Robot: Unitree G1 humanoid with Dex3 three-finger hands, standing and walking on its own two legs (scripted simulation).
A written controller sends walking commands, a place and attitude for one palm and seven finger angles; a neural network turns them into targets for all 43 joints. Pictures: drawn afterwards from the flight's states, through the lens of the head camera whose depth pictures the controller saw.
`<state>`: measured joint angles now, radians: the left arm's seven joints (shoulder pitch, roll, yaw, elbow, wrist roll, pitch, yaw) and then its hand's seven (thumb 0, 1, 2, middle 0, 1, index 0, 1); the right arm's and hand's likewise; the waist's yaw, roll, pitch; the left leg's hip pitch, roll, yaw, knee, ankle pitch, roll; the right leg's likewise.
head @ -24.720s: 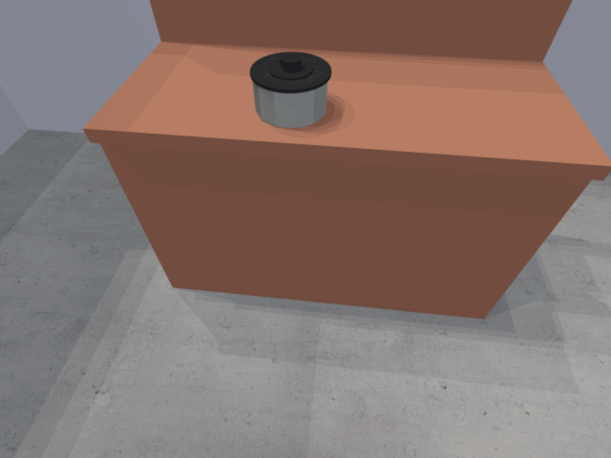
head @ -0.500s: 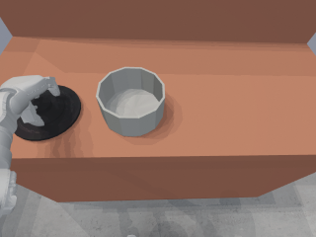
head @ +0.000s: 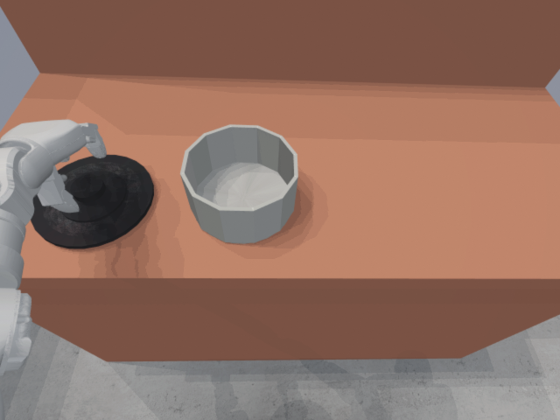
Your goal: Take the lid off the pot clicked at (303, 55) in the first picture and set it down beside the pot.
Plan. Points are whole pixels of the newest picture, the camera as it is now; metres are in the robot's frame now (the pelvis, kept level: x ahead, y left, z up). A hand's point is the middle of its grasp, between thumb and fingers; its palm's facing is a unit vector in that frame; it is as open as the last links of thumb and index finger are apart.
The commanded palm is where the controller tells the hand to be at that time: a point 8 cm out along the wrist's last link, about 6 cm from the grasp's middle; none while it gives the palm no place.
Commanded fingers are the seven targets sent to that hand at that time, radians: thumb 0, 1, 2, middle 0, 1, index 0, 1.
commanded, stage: raise the empty hand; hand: left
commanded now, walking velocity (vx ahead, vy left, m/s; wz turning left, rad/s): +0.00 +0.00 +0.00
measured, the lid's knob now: (88, 188) +0.46 +0.31 +0.03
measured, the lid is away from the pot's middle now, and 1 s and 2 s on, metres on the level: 0.25 0.25 0.25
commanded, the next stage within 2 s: draw the hand back to the body in 0.96 s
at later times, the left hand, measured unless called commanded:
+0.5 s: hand (48, 143) +0.45 +0.31 +0.14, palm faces -0.35 -0.08 -0.94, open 11.1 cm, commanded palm +0.46 +0.30 +0.20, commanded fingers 0.00 -0.02 0.67 -0.36 -0.84 -0.36 -0.84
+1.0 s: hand (37, 112) +0.46 +0.31 +0.17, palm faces -0.35 -0.06 -0.94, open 11.1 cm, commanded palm +0.46 +0.30 +0.24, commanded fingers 0.00 -0.02 0.67 -0.36 -0.84 -0.36 -0.84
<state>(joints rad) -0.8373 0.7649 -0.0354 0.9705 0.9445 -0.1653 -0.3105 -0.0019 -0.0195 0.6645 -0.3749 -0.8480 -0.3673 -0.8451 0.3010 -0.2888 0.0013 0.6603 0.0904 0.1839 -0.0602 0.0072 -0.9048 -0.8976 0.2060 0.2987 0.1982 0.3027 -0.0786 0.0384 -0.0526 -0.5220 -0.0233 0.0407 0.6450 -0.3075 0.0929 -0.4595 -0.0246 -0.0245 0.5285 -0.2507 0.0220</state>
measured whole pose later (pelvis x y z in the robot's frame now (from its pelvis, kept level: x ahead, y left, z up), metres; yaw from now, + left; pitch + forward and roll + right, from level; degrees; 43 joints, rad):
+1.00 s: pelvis +0.01 +0.00 +0.01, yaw +1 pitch +9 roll -3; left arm -1.05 0.80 -0.11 0.95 0.94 -0.05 -0.47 0.00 -0.02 0.67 -0.38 -0.85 -0.37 -0.84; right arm 0.28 -0.29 0.01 0.65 0.09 0.17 -0.04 0.01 -0.91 -0.90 0.21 0.30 0.20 0.30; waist -0.08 0.04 -0.03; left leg -0.41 -0.05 0.03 0.51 -0.26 0.10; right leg -0.34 -0.04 -0.03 0.40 -0.21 0.02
